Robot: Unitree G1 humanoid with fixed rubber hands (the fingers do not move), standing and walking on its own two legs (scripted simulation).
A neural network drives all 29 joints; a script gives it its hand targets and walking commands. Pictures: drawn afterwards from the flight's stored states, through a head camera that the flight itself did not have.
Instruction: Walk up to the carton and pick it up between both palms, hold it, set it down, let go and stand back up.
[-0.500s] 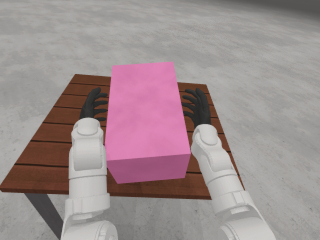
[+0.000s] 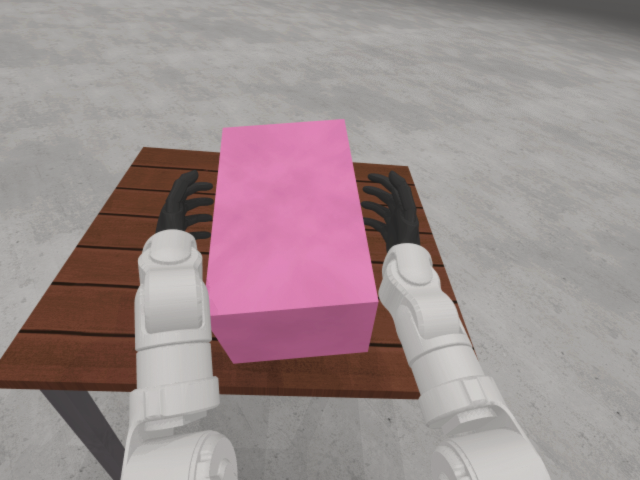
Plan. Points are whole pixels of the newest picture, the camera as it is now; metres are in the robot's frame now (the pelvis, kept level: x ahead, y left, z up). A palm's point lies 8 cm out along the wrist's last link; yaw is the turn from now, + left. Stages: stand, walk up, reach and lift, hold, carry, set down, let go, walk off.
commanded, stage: hold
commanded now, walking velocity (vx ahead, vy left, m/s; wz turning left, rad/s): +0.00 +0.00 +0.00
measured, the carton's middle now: (291, 234) +0.42 +0.01 +0.12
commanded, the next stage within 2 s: set down in 1.64 s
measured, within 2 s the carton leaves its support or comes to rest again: neither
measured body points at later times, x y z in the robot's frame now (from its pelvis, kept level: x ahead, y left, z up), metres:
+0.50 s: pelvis -0.01 +0.01 +0.00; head -0.03 +0.03 +0.45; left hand +0.37 +0.15 +0.17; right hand +0.36 -0.12 +0.17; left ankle +0.04 +0.13 -0.75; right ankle +0.01 -0.10 -0.75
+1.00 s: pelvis -0.01 +0.00 +0.00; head -0.03 +0.04 +0.45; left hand +0.37 +0.15 +0.17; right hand +0.36 -0.12 +0.17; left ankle +0.04 +0.13 -0.75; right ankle +0.01 -0.10 -0.75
